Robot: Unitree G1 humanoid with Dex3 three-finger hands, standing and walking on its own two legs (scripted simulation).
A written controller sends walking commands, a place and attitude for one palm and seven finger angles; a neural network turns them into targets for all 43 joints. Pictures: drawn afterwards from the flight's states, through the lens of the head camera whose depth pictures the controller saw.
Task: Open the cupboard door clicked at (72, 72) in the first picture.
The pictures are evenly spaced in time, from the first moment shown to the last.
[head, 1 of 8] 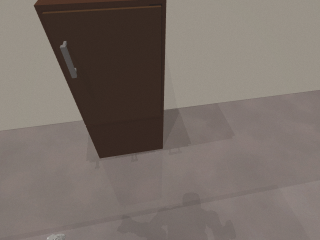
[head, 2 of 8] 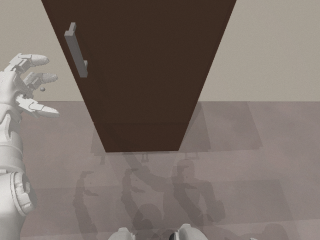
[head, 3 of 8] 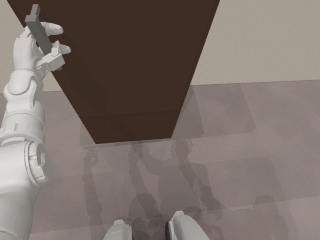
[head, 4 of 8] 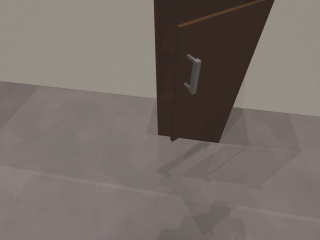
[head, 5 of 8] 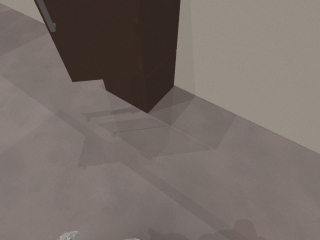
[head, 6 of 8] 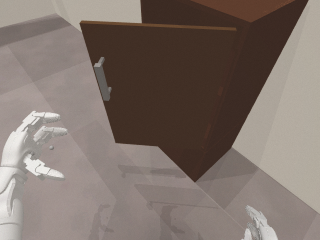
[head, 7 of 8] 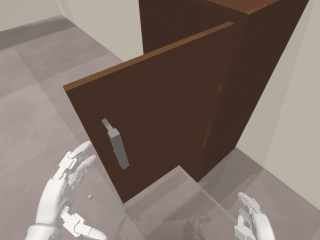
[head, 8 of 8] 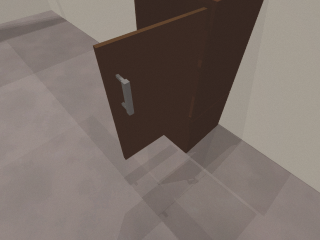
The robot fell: no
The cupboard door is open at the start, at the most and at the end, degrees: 0 86 86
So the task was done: yes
